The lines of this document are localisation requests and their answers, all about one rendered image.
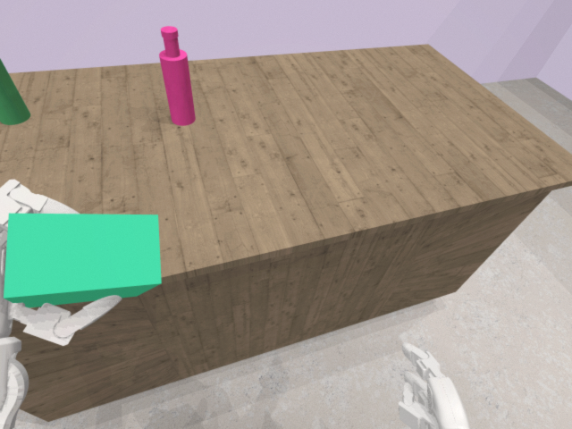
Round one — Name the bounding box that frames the table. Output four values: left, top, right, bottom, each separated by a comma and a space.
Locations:
0, 44, 572, 422

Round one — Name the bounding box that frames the robot right hand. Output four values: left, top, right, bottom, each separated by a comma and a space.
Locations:
399, 342, 471, 429

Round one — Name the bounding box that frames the robot left hand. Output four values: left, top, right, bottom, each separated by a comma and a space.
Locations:
0, 180, 122, 346

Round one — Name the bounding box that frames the robot left forearm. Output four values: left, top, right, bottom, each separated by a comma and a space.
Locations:
0, 337, 29, 429

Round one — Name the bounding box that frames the sponge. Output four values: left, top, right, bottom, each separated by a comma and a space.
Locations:
4, 214, 162, 308

